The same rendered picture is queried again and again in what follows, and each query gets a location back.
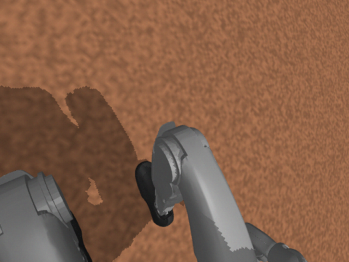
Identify right robot arm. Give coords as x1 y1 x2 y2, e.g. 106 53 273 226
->
267 242 307 262

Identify left robot foot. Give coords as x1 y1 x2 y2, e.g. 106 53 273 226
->
70 212 92 262

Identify right robot hand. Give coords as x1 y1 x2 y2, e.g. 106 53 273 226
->
245 223 276 262

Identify right robot foot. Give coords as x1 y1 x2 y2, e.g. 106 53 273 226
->
135 161 174 227

